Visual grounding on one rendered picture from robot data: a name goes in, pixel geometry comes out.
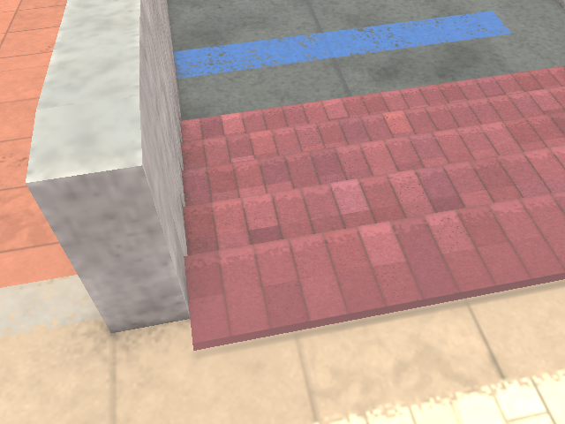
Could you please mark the stairs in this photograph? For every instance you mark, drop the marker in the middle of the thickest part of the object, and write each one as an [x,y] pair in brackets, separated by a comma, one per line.
[284,172]

